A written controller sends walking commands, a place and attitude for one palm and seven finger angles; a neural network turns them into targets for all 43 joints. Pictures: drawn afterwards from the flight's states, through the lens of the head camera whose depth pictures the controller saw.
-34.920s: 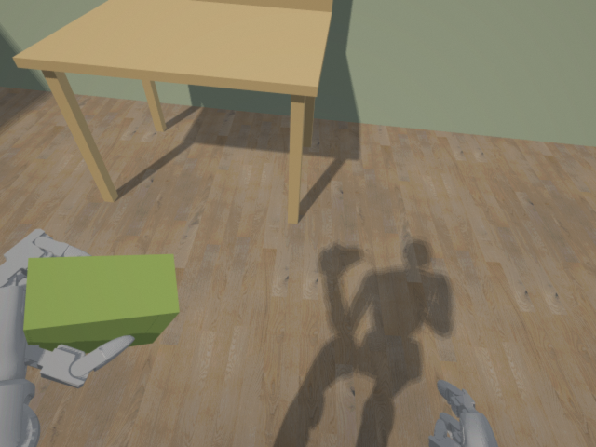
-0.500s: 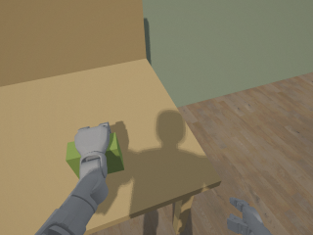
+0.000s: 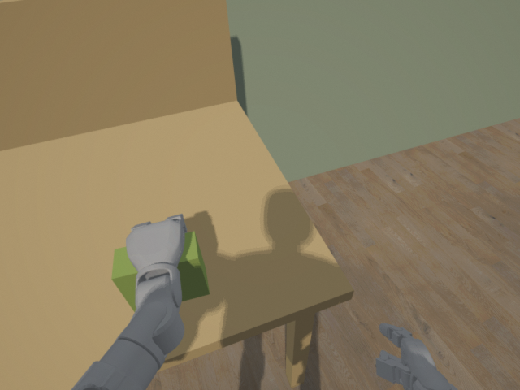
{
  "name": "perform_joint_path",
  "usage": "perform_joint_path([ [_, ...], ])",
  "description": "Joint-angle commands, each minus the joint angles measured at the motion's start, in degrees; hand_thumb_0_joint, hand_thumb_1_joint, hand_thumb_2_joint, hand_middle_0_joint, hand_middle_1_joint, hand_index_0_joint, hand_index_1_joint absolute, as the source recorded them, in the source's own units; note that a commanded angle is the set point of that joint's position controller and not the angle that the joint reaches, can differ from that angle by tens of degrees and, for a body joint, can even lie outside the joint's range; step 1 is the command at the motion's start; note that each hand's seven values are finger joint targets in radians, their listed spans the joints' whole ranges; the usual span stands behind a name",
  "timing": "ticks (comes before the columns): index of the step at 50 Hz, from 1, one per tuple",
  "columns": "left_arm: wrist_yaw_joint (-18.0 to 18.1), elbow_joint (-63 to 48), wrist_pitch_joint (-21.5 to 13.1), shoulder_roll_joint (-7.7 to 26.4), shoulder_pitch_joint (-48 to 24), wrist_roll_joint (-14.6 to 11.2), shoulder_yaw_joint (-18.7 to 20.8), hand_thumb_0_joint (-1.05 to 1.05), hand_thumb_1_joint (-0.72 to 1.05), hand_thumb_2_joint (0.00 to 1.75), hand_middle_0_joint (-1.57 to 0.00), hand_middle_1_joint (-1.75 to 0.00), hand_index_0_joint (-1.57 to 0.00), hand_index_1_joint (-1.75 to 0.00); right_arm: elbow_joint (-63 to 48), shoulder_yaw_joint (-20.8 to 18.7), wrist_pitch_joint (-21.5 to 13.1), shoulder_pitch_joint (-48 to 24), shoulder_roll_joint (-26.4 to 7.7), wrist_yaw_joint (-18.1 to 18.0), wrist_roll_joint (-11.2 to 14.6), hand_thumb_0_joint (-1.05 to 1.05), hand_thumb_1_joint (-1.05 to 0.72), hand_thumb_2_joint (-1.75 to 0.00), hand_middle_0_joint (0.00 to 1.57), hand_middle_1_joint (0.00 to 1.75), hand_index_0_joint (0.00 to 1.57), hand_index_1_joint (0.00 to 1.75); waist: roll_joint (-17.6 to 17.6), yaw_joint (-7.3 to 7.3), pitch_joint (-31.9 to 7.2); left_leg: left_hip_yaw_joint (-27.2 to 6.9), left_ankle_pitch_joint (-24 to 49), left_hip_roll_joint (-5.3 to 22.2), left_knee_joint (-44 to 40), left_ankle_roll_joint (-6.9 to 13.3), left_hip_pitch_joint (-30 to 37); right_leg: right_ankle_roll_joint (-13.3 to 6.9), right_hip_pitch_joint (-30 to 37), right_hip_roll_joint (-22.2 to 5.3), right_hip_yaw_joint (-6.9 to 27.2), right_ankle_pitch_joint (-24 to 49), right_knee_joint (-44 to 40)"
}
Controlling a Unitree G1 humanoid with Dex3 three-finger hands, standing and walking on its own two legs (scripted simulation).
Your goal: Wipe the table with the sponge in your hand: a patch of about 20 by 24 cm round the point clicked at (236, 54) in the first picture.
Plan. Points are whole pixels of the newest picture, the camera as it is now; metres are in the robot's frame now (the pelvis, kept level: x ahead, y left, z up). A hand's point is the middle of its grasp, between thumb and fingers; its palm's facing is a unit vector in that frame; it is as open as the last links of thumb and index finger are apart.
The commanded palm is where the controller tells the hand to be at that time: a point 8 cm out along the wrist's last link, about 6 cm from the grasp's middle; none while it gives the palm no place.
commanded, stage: slide across to the third lane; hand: left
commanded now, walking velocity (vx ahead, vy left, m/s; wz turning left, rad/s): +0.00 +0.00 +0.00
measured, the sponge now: (167, 278) +0.30 +0.22 -0.02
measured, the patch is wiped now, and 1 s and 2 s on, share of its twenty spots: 0.65 0.75 0.95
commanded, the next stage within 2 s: wipe forward along the third lane in 0.62 s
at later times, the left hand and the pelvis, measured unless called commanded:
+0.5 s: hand (193, 261) +0.31 +0.16 +0.03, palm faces -0.03 -0.04 -1.00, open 10.3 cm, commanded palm +0.29 +0.13 +0.08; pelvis -0.01 -0.02 +0.00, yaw +1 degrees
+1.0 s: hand (213, 245) +0.35 +0.14 +0.03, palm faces -0.05 -0.05 -1.00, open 10.2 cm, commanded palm +0.33 +0.14 +0.07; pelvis -0.02 -0.02 +0.00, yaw +0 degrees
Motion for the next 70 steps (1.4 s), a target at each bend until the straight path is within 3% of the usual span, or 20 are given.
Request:
perform_joint_path([
  [1,-1.7,-9.2,-2.2,-1.4,-13.3,-1.9,-1.1,0.00,0.10,1.30,-1.20,-1.60,-1.20,-1.60,-9.6,-2.3,-2.9,-12.1,-6.0,-0.4,-0.1,0.00,-0.90,-0.90,0.20,0.30,0.20,0.30,-6.4,-1.58,-11.0,-2.0,15.3,1.2,-3.7,0.3,0.9,-3.0,9.3,-0.7,3.2,16.3,-3.6],
  [7,-2.2,-9.9,-3.7,-2.8,-16.6,-1.8,-3.2,0.00,0.10,1.30,-1.20,-1.60,-1.20,-1.60,-9.4,-2.2,-3.3,-12.4,-5.6,-0.6,-0.2,0.00,-0.90,-0.90,0.20,0.30,0.20,0.30,-7.6,-1.97,-10.1,-2.0,14.7,1.0,-4.2,0.6,0.9,-2.7,9.9,-0.8,3.6,16.6,-4.4],
  [14,-0.5,-7.1,-4.2,-1.3,-16.9,-1.3,-0.2,0.00,0.10,1.30,-1.20,-1.60,-1.20,-1.60,-8.2,-2.4,-3.7,-12.5,-5.7,-0.6,-0.3,0.00,-0.90,-0.90,0.20,0.30,0.20,0.30,-9.0,-1.05,-10.9,-1.7,14.6,0.9,-4.7,0.2,0.2,-2.8,11.1,-0.6,4.8,18.1,-4.8],
  [17,0.0,-6.0,-3.9,-5.5,-18.6,-1.8,-4.2,0.00,0.10,1.30,-1.20,-1.60,-1.20,-1.60,-8.2,-2.4,-3.8,-13.1,-5.1,-0.4,0.0,0.00,-0.90,-0.90,0.20,0.30,0.20,0.30,-8.6,-1.86,-9.7,-1.1,13.7,0.9,-4.6,0.2,0.3,-2.4,10.0,-1.1,3.7,17.1,-4.9],
  [24,0.9,-1.3,-3.6,-5.0,-25.5,-2.5,-3.0,0.00,0.10,1.30,-1.20,-1.60,-1.20,-1.60,-7.0,-2.3,-4.1,-13.1,-5.1,-0.9,0.2,0.00,-0.90,-0.90,0.20,0.30,0.20,0.30,-8.7,-2.08,-11.0,-1.0,11.2,0.8,-5.1,0.3,0.1,-2.2,9.2,-0.8,3.9,13.2,-6.0],
  [25,0.8,-0.7,-3.7,-7.5,-27.1,-2.6,-5.8,0.00,0.10,1.30,-1.20,-1.60,-1.20,-1.60,-7.0,-2.3,-4.2,-13.0,-4.8,-0.9,0.4,0.00,-0.90,-0.90,0.20,0.30,0.20,0.30,-8.2,-2.96,-10.8,-0.6,10.8,0.8,-4.8,0.4,0.4,-1.9,8.6,-1.2,3.0,12.5,-5.9],
  [33,2.4,6.7,-4.5,-8.8,-35.2,-2.3,-5.9,0.00,0.10,1.30,-1.20,-1.60,-1.20,-1.60,-5.3,-2.3,-4.3,-11.9,-4.5,-1.3,0.3,0.00,-0.90,-0.90,0.20,0.30,0.20,0.30,-9.0,-3.65,-10.2,-0.6,8.4,0.9,-5.1,0.2,-0.4,-1.8,6.1,-1.2,2.3,9.1,-6.5],
  [34,2.7,7.5,-4.3,-6.8,-32.8,-2.6,-2.9,0.00,0.10,1.30,-1.20,-1.60,-1.20,-1.60,-5.4,-2.4,-4.3,-12.0,-4.5,-1.2,0.2,0.00,-0.90,-0.90,0.20,0.30,0.20,0.30,-9.2,-2.33,-11.0,-0.7,8.9,0.9,-5.4,0.2,-0.8,-2.0,7.2,-0.9,3.0,9.5,-6.8],
  [37,3.6,8.2,-4.1,-7.3,-32.5,-2.8,-3.0,0.00,0.10,1.30,-1.20,-1.60,-1.20,-1.60,-5.5,-2.3,-3.9,-11.9,-4.4,-1.1,0.0,0.00,-0.90,-0.90,0.20,0.30,0.20,0.30,-8.8,-2.19,-12.8,0.1,10.1,0.8,-5.2,0.0,-0.9,-1.8,9.0,-1.3,2.7,12.1,-6.2],
  [39,4.2,11.5,-3.1,-2.0,-31.5,-2.3,2.2,0.00,0.10,1.30,-1.20,-1.60,-1.20,-1.60,-4.8,-2.2,-3.5,-12.2,-5.0,-1.5,-0.2,0.00,-0.90,-0.90,0.20,0.30,0.20,0.30,-9.8,-1.47,-11.7,-0.2,8.8,1.0,-6.0,-0.3,-2.8,-2.0,9.1,-1.1,4.3,10.7,-7.2],
  [42,5.0,14.2,-2.3,-4.8,-37.0,-1.4,-0.6,0.00,0.10,1.30,-1.20,-1.60,-1.20,-1.60,-4.5,-1.8,-3.4,-11.3,-4.4,-2.0,-0.1,0.00,-0.90,-0.90,0.20,0.30,0.20,0.30,-8.9,-3.14,-9.7,0.3,6.9,1.0,-6.1,-0.3,-3.6,-1.6,6.9,-1.5,3.1,8.3,-7.1],
  [44,5.5,16.1,-2.2,1.2,-37.2,-1.1,4.9,0.00,0.10,1.30,-1.20,-1.60,-1.20,-1.60,-3.8,-1.9,-3.3,-11.3,-5.0,-2.6,-0.5,0.00,-0.90,-0.90,0.20,0.30,0.20,0.30,-8.9,-1.94,-10.9,0.0,6.6,1.0,-6.4,-0.3,-4.0,-1.8,7.6,-1.3,4.6,7.4,-7.7],
  [48,5.9,19.9,-2.8,-1.2,-40.4,-0.7,2.7,0.00,0.10,1.30,-1.20,-1.60,-1.20,-1.60,-3.3,-1.7,-3.7,-9.5,-4.6,-3.4,-0.6,0.00,-0.90,-0.90,0.20,0.30,0.20,0.30,-9.5,-3.89,-10.6,0.7,5.6,1.0,-5.8,-0.2,-5.2,-1.1,6.5,-1.8,4.0,6.9,-7.4],
  [49,5.9,21.9,-2.7,1.9,-40.2,-0.6,5.8,0.00,0.10,1.30,-1.20,-1.60,-1.20,-1.60,-2.9,-1.6,-3.8,-9.1,-5.1,-3.6,-0.8,0.00,-0.90,-0.90,0.20,0.30,0.20,0.30,-9.6,-3.12,-10.9,0.4,5.1,1.1,-6.1,-0.3,-5.9,-1.4,6.6,-1.5,4.6,6.0,-7.7],
  [52,6.0,25.2,-3.2,0.7,-43.5,-0.4,4.1,0.00,0.10,1.30,-1.20,-1.60,-1.20,-1.60,-2.5,-1.4,-4.0,-7.7,-4.9,-4.1,-0.8,0.00,-0.90,-0.90,0.20,0.30,0.20,0.30,-10.0,-4.83,-10.0,1.0,3.3,1.1,-5.5,-0.1,-7.3,-0.7,5.0,-2.0,4.4,4.1,-7.6],
  [54,6.3,28.7,-3.4,5.5,-42.0,-0.6,8.8,0.00,0.10,1.30,-1.20,-1.60,-1.20,-1.60,-2.1,-1.5,-4.3,-7.1,-5.6,-4.5,-1.2,0.00,-0.90,-0.90,0.20,0.30,0.20,0.30,-9.7,-3.72,-10.8,0.8,2.7,1.1,-5.5,-0.3,-9.0,-0.7,5.5,-2.0,5.3,2.9,-7.8],
  [57,6.4,30.4,-4.3,4.9,-45.4,-0.7,7.4,0.00,0.10,1.30,-1.20,-1.60,-1.20,-1.60,-2.1,-1.3,-4.8,-5.5,-5.4,-4.9,-1.2,0.00,-0.90,-0.90,0.20,0.30,0.20,0.30,-10.5,-5.43,-11.0,1.3,2.0,1.3,-4.7,-0.2,-10.5,0.0,5.3,-2.5,5.5,2.8,-7.5],
  [59,6.5,31.8,-4.9,7.9,-45.6,-0.6,9.9,0.00,0.10,1.30,-1.20,-1.60,-1.20,-1.60,-2.0,-1.6,-5.1,-4.5,-5.8,-4.9,-1.3,0.00,-0.90,-0.90,0.20,0.30,0.20,0.30,-10.3,-5.03,-12.3,1.2,2.0,1.3,-4.6,-0.1,-11.4,0.0,6.1,-2.5,5.9,2.5,-7.4],
  [66,7.1,34.4,-6.6,8.8,-45.4,-0.5,10.5,0.00,0.10,1.30,-1.20,-1.60,-1.20,-1.60,-2.1,-2.0,-6.0,-1.0,-6.2,-4.6,-1.2,0.00,-0.90,-0.90,0.20,0.30,0.20,0.30,-9.8,-5.51,-14.8,1.7,3.5,1.4,-3.6,0.0,-13.1,0.3,7.0,-2.5,5.8,6.8,-6.3],
  [70,7.6,35.8,-7.4,10.5,-49.4,-0.6,10.9,0.00,0.10,1.30,-1.20,-1.60,-1.20,-1.60,-1.4,-2.1,-6.7,0.3,-6.7,-4.6,-1.2,0.00,-0.90,-0.90,0.20,0.30,0.20,0.30,-10.1,-7.07,-13.0,1.6,1.1,1.6,-3.5,0.2,-14.8,0.7,4.9,-2.6,6.2,3.2,-6.9],
])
